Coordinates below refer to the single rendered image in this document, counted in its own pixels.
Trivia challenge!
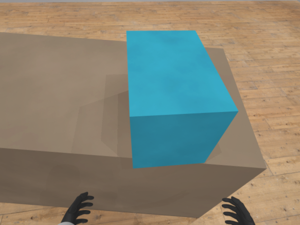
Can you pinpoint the carton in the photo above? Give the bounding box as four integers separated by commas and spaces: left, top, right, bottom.
126, 30, 238, 168

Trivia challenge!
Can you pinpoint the pedestal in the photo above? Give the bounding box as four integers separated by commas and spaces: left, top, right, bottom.
0, 32, 267, 218

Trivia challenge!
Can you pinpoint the robot left hand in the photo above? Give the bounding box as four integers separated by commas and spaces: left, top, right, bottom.
61, 192, 94, 225

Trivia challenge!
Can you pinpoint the robot right hand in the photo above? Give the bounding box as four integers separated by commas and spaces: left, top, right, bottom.
222, 196, 255, 225

